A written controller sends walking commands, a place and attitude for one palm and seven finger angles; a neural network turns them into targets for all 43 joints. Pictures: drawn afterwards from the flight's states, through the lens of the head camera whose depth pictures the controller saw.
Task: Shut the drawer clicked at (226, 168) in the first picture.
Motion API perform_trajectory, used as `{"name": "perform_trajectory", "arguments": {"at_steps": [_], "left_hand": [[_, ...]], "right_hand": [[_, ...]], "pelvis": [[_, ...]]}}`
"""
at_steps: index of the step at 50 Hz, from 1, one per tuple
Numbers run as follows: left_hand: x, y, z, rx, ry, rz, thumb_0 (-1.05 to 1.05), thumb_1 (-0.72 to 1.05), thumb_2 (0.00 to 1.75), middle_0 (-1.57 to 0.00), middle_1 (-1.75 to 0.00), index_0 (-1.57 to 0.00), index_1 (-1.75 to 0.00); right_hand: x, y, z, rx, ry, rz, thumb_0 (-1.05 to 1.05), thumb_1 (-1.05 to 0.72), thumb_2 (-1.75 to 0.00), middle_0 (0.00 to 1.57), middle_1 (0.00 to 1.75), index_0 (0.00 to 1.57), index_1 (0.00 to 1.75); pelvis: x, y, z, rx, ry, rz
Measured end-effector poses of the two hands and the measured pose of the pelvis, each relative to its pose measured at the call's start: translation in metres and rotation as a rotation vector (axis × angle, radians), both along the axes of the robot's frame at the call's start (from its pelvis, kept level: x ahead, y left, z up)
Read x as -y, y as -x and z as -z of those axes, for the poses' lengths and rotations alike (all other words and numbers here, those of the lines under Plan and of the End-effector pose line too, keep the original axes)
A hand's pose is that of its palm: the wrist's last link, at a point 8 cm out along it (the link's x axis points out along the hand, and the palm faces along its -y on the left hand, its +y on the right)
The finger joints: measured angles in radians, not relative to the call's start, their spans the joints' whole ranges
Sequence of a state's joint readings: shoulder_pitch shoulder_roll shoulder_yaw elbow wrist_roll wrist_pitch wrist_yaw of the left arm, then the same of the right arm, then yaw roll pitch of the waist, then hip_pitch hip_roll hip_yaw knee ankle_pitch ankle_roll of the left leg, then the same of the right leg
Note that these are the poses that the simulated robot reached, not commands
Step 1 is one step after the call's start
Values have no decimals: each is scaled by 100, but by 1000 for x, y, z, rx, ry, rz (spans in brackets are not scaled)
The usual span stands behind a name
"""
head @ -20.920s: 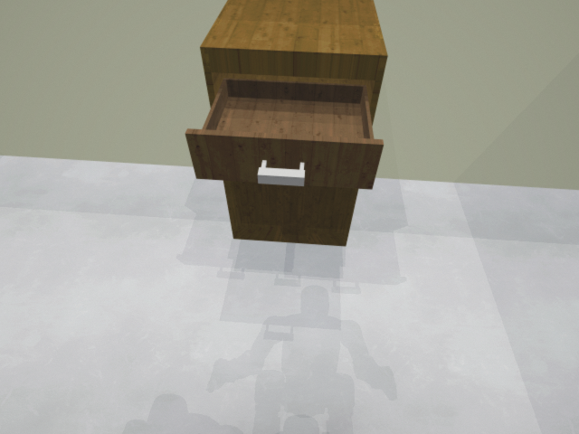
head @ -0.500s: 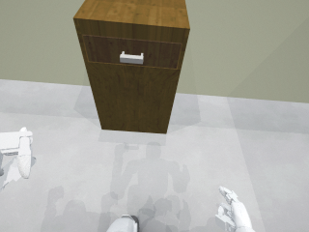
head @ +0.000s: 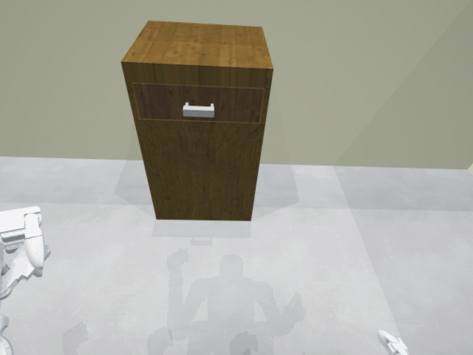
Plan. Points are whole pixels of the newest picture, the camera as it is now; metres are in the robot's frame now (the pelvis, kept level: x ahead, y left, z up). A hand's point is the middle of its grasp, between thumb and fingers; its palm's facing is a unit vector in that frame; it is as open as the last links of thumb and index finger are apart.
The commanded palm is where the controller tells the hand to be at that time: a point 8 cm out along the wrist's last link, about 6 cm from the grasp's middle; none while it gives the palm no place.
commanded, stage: stop stepping back and stand still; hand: left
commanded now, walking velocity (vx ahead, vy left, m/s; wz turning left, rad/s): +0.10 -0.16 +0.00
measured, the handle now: (199, 108) +0.93 +0.18 -0.07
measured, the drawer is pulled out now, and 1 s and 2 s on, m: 0.00 0.00 0.00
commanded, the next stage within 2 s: let the arm hang, fingers relaxed in 1.06 s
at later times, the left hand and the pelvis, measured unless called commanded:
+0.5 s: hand (48, 252) +0.20 +0.25 +0.16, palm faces +0.43 -0.80 -0.42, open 3.3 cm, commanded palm +0.13 +0.29 +0.19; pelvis +0.02 +0.00 +0.00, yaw +3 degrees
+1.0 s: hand (57, 232) +0.22 +0.25 +0.17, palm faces +0.37 -0.80 -0.47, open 3.2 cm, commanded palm +0.16 +0.29 +0.19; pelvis +0.04 +0.00 +0.01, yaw +3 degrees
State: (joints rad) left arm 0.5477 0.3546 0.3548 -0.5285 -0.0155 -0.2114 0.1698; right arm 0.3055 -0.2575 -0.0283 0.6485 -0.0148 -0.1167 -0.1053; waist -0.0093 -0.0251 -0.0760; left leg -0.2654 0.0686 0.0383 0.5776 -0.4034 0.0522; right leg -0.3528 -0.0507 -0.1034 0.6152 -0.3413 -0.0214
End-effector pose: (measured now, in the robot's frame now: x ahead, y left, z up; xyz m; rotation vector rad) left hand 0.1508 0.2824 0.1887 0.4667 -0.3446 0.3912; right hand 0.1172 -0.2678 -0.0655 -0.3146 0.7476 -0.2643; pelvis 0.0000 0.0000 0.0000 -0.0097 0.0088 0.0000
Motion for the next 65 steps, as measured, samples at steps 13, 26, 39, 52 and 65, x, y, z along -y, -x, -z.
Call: {"name": "perform_trajectory", "arguments": {"at_steps": [13, 26, 39, 52, 65], "left_hand": [[24, 13, -18, -77, -196, 44, 1, 88, 90, -140, -159, -141, -160], [-3, -10, 10, -87, -16, -32, 1, 88, 90, -141, -159, -141, -160], [1, -35, -2, -190, -79, -22, 1, 89, 90, -140, -159, -141, -160], [-4, -31, -2, -168, -48, -15, 1, 88, 90, -140, -159, -141, -160], [-31, -18, 177, -862, 208, -86, 0, 90, 90, -134, -154, -135, -154]], "right_hand": [[-47, -12, 34, -32, -210, -86, 1, -90, -90, 20, 30, 20, 30], [-28, -61, 6, -9, -50, -100, 1, -91, -90, 20, 30, 20, 30], [-51, -107, 4, 27, -175, -125, 1, -90, -90, 20, 30, 20, 30], [-48, -97, -3, 13, -121, -113, 1, -90, -90, 20, 30, 20, 30], [-39, -63, 37, -123, -155, -148, 1, -90, -90, 20, 30, 20, 30]], "pelvis": [[14, 2, 9, 16, -9, -20], [0, -22, 1, 37, -16, -55], [3, -47, -8, 1, 0, -52], [-4, -42, -11, 11, -1, -48], [-21, -20, -2, -1, 4, -72]]}}
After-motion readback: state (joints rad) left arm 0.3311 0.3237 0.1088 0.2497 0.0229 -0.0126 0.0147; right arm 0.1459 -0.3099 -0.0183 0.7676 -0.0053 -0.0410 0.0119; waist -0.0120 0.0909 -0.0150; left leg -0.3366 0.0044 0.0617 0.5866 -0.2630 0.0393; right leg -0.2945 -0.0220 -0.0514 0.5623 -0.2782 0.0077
